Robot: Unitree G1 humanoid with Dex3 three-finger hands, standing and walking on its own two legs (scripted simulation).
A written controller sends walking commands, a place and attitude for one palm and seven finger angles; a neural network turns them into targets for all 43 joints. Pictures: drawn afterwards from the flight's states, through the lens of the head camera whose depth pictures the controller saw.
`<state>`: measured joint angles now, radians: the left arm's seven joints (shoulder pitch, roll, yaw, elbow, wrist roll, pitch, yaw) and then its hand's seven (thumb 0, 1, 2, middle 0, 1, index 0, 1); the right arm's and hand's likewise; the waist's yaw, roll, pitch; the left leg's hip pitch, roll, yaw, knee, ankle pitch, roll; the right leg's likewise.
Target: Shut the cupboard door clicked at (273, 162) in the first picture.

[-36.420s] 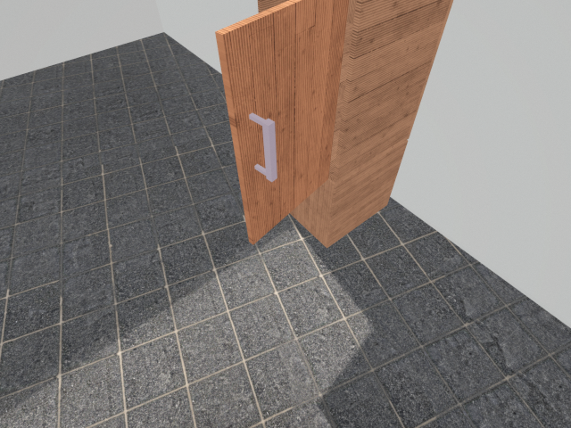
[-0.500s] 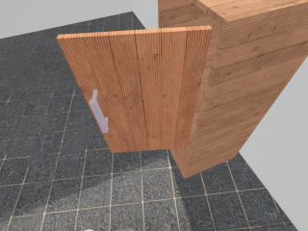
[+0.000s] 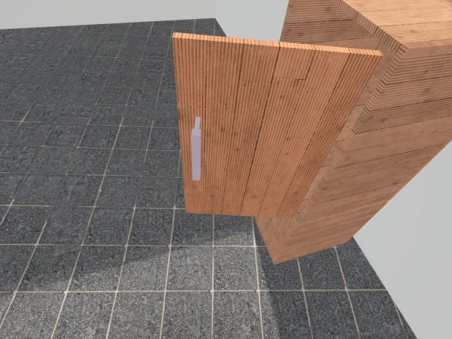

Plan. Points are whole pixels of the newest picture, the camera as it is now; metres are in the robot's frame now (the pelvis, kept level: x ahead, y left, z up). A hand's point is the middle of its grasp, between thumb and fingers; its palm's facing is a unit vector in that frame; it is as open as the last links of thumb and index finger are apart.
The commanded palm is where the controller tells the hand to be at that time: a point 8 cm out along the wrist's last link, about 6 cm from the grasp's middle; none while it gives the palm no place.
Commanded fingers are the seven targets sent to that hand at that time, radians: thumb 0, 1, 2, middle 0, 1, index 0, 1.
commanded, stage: come to a stop and stand still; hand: left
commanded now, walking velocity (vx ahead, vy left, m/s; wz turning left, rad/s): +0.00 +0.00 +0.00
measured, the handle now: (197, 150) +0.50 +0.12 +0.00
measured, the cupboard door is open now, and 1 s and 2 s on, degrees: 71 71 71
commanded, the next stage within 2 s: look again from close up in 0.62 s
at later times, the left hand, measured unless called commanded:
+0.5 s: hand out of the picture -0.03 +0.15 -0.18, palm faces -0.01 -0.99 -0.15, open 7.3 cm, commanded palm none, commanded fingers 0.00 0.90 0.90 -0.20 -0.30 -0.20 -0.30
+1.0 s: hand out of the picture -0.01 +0.18 -0.18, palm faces +0.00 -0.98 -0.21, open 7.4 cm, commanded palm none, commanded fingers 0.00 0.90 0.90 -0.20 -0.30 -0.20 -0.30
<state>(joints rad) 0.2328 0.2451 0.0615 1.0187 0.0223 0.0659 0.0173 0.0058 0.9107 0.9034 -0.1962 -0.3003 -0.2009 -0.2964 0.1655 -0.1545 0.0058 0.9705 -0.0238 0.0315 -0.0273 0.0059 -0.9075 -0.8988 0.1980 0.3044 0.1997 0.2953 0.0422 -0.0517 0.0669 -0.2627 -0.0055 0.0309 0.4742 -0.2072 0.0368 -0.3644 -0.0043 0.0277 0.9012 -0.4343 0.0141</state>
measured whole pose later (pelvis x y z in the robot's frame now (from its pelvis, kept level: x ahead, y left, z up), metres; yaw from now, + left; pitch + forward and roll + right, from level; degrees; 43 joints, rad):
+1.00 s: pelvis -0.01 +0.01 -0.01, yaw -1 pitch +0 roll +0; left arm 0.33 0.13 -0.01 1.08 0.02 -0.03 0.05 0.01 0.91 0.90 -0.20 -0.30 -0.20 -0.30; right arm 0.30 -0.17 0.01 1.07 -0.02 -0.02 -0.02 0.03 -0.94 -0.90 0.20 0.30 0.20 0.30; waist -0.01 0.04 0.01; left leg -0.32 -0.01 0.05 0.56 -0.24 0.04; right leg -0.14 0.00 0.01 0.53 -0.38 0.00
